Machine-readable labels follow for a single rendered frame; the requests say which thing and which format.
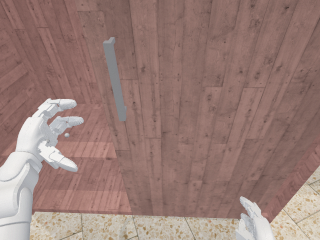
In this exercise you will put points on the robot right hand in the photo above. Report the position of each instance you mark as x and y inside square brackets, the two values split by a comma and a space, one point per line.
[258, 226]

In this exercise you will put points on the wardrobe door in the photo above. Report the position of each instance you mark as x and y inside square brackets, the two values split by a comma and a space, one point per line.
[294, 172]
[222, 97]

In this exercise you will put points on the handle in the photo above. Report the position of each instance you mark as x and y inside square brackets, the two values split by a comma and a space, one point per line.
[110, 56]

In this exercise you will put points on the robot left hand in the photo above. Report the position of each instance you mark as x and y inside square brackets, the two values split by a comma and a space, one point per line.
[35, 131]

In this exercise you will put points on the left robot forearm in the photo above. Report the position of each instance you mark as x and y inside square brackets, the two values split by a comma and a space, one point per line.
[18, 178]

